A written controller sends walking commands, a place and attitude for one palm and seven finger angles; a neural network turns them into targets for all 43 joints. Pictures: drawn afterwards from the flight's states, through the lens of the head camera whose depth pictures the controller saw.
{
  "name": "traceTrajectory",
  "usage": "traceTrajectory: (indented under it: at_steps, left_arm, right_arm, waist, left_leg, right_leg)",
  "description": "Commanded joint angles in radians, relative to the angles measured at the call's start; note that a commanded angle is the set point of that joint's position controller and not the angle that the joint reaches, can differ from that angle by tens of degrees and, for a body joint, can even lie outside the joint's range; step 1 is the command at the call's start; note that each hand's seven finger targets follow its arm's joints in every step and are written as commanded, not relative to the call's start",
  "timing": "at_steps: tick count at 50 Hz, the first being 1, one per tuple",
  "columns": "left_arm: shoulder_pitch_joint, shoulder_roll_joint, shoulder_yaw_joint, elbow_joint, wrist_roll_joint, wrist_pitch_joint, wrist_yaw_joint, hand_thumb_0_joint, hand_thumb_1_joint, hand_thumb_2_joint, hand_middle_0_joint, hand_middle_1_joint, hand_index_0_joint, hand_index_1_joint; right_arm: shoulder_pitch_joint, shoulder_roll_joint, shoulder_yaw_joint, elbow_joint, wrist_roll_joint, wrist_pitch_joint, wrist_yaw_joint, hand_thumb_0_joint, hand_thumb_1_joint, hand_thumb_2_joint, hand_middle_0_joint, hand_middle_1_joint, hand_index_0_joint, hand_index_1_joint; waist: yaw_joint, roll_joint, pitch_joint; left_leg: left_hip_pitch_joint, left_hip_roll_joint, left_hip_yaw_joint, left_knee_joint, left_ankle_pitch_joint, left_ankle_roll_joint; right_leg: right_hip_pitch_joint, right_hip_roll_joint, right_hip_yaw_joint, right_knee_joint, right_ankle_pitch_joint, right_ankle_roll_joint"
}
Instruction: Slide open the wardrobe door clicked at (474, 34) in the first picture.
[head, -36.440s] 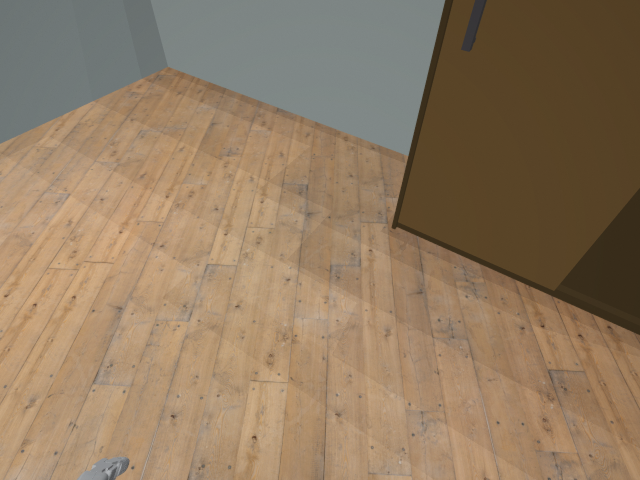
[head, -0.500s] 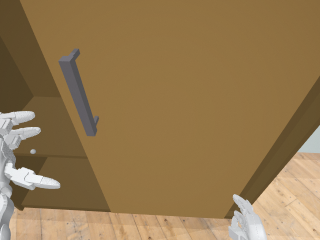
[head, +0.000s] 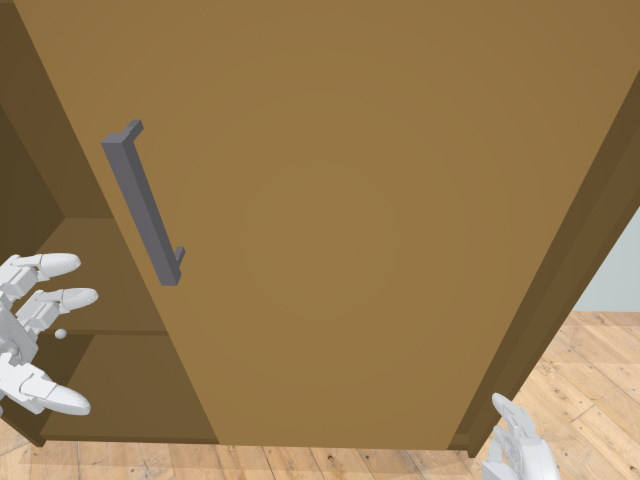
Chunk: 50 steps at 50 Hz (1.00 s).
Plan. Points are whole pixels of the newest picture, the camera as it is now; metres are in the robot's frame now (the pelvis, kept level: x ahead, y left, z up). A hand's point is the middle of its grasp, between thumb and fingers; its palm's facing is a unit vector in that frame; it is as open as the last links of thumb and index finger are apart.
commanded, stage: draw the hand back to the body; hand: left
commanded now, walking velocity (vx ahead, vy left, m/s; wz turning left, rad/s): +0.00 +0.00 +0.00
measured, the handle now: (154, 209) +0.39 +0.28 +0.17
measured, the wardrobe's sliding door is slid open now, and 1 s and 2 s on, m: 0.55 0.55 0.55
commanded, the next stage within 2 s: step back with the hand held close in 1.10 s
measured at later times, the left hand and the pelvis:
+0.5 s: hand (73, 315) +0.21 +0.28 +0.17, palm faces +0.47 -0.80 -0.37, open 11.0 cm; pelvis +0.02 +0.01 +0.01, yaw -1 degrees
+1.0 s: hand (74, 316) +0.21 +0.27 +0.18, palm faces +0.44 -0.82 -0.37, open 7.5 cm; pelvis +0.02 +0.01 +0.01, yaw -1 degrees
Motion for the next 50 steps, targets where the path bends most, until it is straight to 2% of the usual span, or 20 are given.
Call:
traceTrajectory:
  at_steps: [1, 2, 3, 4, 5, 7, 10, 14, 15, 17, 18, 21, 24, 29, 36, 39, 41, 44, 46, 50]
  left_arm:
    - [-0.246, 0.248, 0.069, -0.3, 0.0, -0.106, 0.007, 0.0, -0.369, 0.287, -0.244, -1.044, -0.244, -1.044]
    - [-0.289, 0.409, 0.119, -0.334, 0.206, -0.177, 0.212, 0.0, -0.332, 0.305, -0.242, -1.023, -0.242, -1.023]
    - [-0.231, 0.319, 0.067, -0.31, 0.224, -0.202, 0.296, 0.0, -0.296, 0.322, -0.241, -1.001, -0.241, -1.001]
    - [-0.178, 0.236, 0.017, -0.274, 0.233, -0.208, 0.33, 0.0, -0.26, 0.34, -0.24, -0.98, -0.24, -0.98]
    - [-0.122, 0.196, -0.016, -0.255, 0.255, -0.223, 0.355, 0.0, -0.224, 0.357, -0.239, -0.959, -0.239, -0.959]
    - [-0.118, 0.195, -0.035, -0.31, 0.279, -0.265, 0.397, 0.0, -0.151, 0.393, -0.236, -0.916, -0.236, -0.916]
    - [-0.089, 0.188, -0.051, -0.352, 0.307, -0.308, 0.436, 0.0, -0.043, 0.445, -0.232, -0.853, -0.232, -0.853]
    - [-0.032, 0.167, -0.061, -0.344, 0.324, -0.333, 0.457, 0.0, 0.102, 0.515, -0.228, -0.767, -0.228, -0.767]
    - [-0.029, 0.183, -0.048, -0.359, 0.328, -0.336, 0.46, 0.0, 0.139, 0.533, -0.226, -0.746, -0.226, -0.746]
    - [-0.009, 0.181, -0.044, -0.358, 0.334, -0.339, 0.46, 0.0, 0.211, 0.567, -0.224, -0.704, -0.224, -0.704]
    - [0.01, 0.188, -0.032, -0.341, 0.335, -0.336, 0.459, 0.0, 0.248, 0.585, -0.223, -0.683, -0.223, -0.683]
    - [0.028, 0.16, -0.054, -0.366, 0.34, -0.336, 0.452, 0.0, 0.356, 0.637, -0.219, -0.619, -0.219, -0.619]
    - [0.058, 0.151, -0.064, -0.402, 0.347, -0.334, 0.449, 0.0, 0.465, 0.69, -0.215, -0.555, -0.215, -0.555]
    - [0.104, 0.138, -0.072, -0.402, 0.345, -0.317, 0.444, 0.0, 0.646, 0.777, -0.209, -0.449, -0.209, -0.449]
    - [0.056, 0.14, -0.078, -0.458, 0.352, -0.313, 0.44, 0.0, 0.9, 0.9, -0.2, -0.3, -0.2, -0.3]
    - [0.067, 0.135, -0.084, -0.457, 0.351, -0.308, 0.44, 0.0, 0.9, 0.9, -0.2, -0.3, -0.2, -0.3]
    - [0.074, 0.138, -0.077, -0.452, 0.349, -0.308, 0.439, 0.0, 0.9, 0.9, -0.2, -0.3, -0.2, -0.3]
    - [0.083, 0.13, -0.08, -0.44, 0.345, -0.303, 0.435, 0.0, 0.9, 0.9, -0.2, -0.3, -0.2, -0.3]
    - [0.074, 0.129, -0.08, -0.424, 0.342, -0.304, 0.434, 0.0, 0.9, 0.9, -0.2, -0.3, -0.2, -0.3]
    - [0.046, 0.135, -0.085, -0.444, 0.346, -0.309, 0.436, 0.0, 0.9, 0.9, -0.2, -0.3, -0.2, -0.3]
  right_arm:
    - [-0.156, -0.096, -0.042, -0.164, -0.004, -0.082, -0.022, 0.0, -0.9, -0.9, 0.2, 0.3, 0.2, 0.3]
    - [-0.17, -0.11, -0.06, -0.139, -0.053, -0.071, -0.003, 0.0, -0.9, -0.9, 0.2, 0.3, 0.2, 0.3]
    - [-0.164, -0.108, -0.061, -0.121, -0.061, -0.068, 0.001, 0.0, -0.9, -0.9, 0.2, 0.3, 0.2, 0.3]
    - [-0.163, -0.098, -0.056, -0.126, -0.059, -0.062, 0.005, 0.0, -0.9, -0.9, 0.2, 0.3, 0.2, 0.3]
    - [-0.165, -0.086, -0.057, -0.122, -0.056, -0.046, 0.006, 0.0, -0.9, -0.9, 0.2, 0.3, 0.2, 0.3]
    - [-0.176, -0.081, -0.061, -0.12, -0.06, -0.031, 0.008, 0.0, -0.9, -0.9, 0.2, 0.3, 0.2, 0.3]
    - [-0.174, -0.082, -0.066, -0.116, -0.067, -0.015, 0.01, 0.0, -0.9, -0.9, 0.2, 0.3, 0.2, 0.3]
    - [-0.178, -0.075, -0.068, -0.111, -0.07, 0.005, 0.008, 0.0, -0.9, -0.9, 0.2, 0.3, 0.2, 0.3]
    - [-0.179, -0.077, -0.068, -0.112, -0.073, 0.013, 0.009, 0.0, -0.9, -0.9, 0.2, 0.3, 0.2, 0.3]
    - [-0.184, -0.073, -0.069, -0.11, -0.074, 0.027, 0.01, 0.0, -0.9, -0.9, 0.2, 0.3, 0.2, 0.3]
    - [-0.183, -0.078, -0.07, -0.106, -0.077, 0.033, 0.01, 0.0, -0.9, -0.9, 0.2, 0.3, 0.2, 0.3]
    - [-0.184, -0.066, -0.067, -0.111, -0.076, 0.055, 0.019, 0.0, -0.9, -0.9, 0.2, 0.3, 0.2, 0.3]
    - [-0.176, -0.066, -0.069, -0.117, -0.08, 0.064, 0.027, 0.0, -0.9, -0.9, 0.2, 0.3, 0.2, 0.3]
    - [-0.171, -0.066, -0.075, -0.129, -0.082, 0.091, 0.037, 0.0, -0.9, -0.9, 0.2, 0.3, 0.2, 0.3]
    - [-0.171, -0.061, -0.073, -0.139, -0.086, 0.119, 0.043, 0.0, -0.9, -0.9, 0.2, 0.3, 0.2, 0.3]
    - [-0.171, -0.061, -0.072, -0.143, -0.086, 0.125, 0.044, 0.0, -0.9, -0.9, 0.2, 0.3, 0.2, 0.3]
    - [-0.176, -0.06, -0.073, -0.145, -0.087, 0.129, 0.044, 0.0, -0.9, -0.9, 0.2, 0.3, 0.2, 0.3]
    - [-0.182, -0.059, -0.073, -0.148, -0.086, 0.138, 0.043, 0.0, -0.9, -0.9, 0.2, 0.3, 0.2, 0.3]
    - [-0.189, -0.057, -0.072, -0.147, -0.086, 0.144, 0.042, 0.0, -0.9, -0.9, 0.2, 0.3, 0.2, 0.3]
    - [-0.196, -0.057, -0.072, -0.145, -0.087, 0.141, 0.039, 0.0, -0.9, -0.9, 0.2, 0.3, 0.2, 0.3]
  waist:
    - [-0.006, 0.042, -0.039]
    - [0.019, 0.061, 0.045]
    - [0.005, 0.053, 0.09]
    - [-0.009, -0.004, 0.1]
    - [-0.009, -0.003, 0.118]
    - [-0.005, 0.057, 0.068]
    - [0.002, 0.048, -0.004]
    - [0.001, -0.016, 0.012]
    - [0.009, -0.029, -0.008]
    - [0.012, -0.015, -0.002]
    - [0.015, -0.038, 0.01]
    - [0.013, 0.018, 0.021]
    - [0.018, 0.055, -0.01]
    - [0.015, -0.041, 0.012]
    - [0.013, 0.047, 0.0]
    - [0.012, 0.054, 0.004]
    - [0.013, 0.006, 0.003]
    - [0.012, 0.017, 0.013]
    - [0.01, -0.016, 0.045]
    - [0.01, 0.024, 0.037]
  left_leg:
    - [0.105, 0.0, -0.057, -0.067, 0.084, 0.026]
    - [0.047, -0.005, -0.06, -0.063, 0.057, 0.019]
    - [0.041, -0.001, -0.049, -0.059, 0.023, 0.016]
    - [0.043, 0.002, -0.054, -0.058, -0.001, 0.013]
    - [0.061, 0.005, -0.046, -0.062, -0.033, 0.015]
    - [0.092, 0.0, -0.037, -0.074, -0.055, 0.021]
    - [0.137, 0.002, -0.037, -0.111, -0.025, 0.028]
    - [0.163, 0.013, -0.043, -0.154, 0.015, 0.032]
    - [0.17, 0.013, -0.048, -0.162, 0.038, 0.032]
    - [0.183, 0.014, -0.041, -0.167, 0.087, 0.033]
    - [0.182, 0.016, -0.043, -0.173, 0.114, 0.032]
    - [0.198, 0.019, -0.038, -0.181, 0.171, 0.026]
    - [0.225, 0.026, -0.041, -0.185, 0.276, 0.017]
    - [0.233, 0.035, -0.038, -0.19, 0.342, 0.013]
    - [0.254, 0.034, -0.042, -0.199, 0.362, -0.004]
    - [0.26, 0.036, -0.044, -0.209, 0.357, -0.007]
    - [0.25, 0.033, -0.044, -0.214, 0.324, -0.005]
    - [0.246, 0.029, -0.034, -0.221, 0.284, 0.001]
    - [0.231, 0.027, -0.033, -0.224, 0.239, 0.007]
    - [0.242, 0.02, -0.028, -0.227, 0.212, 0.01]
  right_leg:
    - [-0.107, -0.039, 0.087, -0.131, 0.11, 0.046]
    - [-0.126, -0.053, 0.13, -0.209, 0.05, 0.025]
    - [-0.15, -0.077, 0.124, -0.227, 0.008, 0.02]
    - [-0.157, -0.082, 0.119, -0.228, -0.022, 0.019]
    - [-0.166, -0.085, 0.123, -0.24, -0.068, 0.021]
    - [-0.133, -0.097, 0.136, -0.243, -0.097, 0.022]
    - [-0.077, -0.088, 0.11, -0.221, -0.041, 0.025]
    - [-0.046, -0.075, 0.086, -0.208, 0.022, 0.028]
    - [-0.027, -0.071, 0.082, -0.202, 0.05, 0.027]
    - [-0.012, -0.07, 0.082, -0.196, 0.11, 0.026]
    - [0.0, -0.067, 0.075, -0.2, 0.137, 0.026]
    - [0.019, -0.067, 0.074, -0.186, 0.2, 0.022]
    - [0.057, -0.064, 0.069, -0.172, 0.271, 0.02]
    - [0.056, -0.056, 0.061, -0.182, 0.312, 0.026]
    - [0.064, -0.05, 0.062, -0.195, 0.294, 0.023]
    - [0.068, -0.048, 0.062, -0.203, 0.283, 0.022]
    - [0.072, -0.044, 0.059, -0.207, 0.275, 0.022]
    - [0.074, -0.047, 0.065, -0.222, 0.262, 0.023]
    - [0.059, -0.045, 0.065, -0.236, 0.238, 0.024]
    - [0.06, -0.047, 0.071, -0.252, 0.22, 0.024]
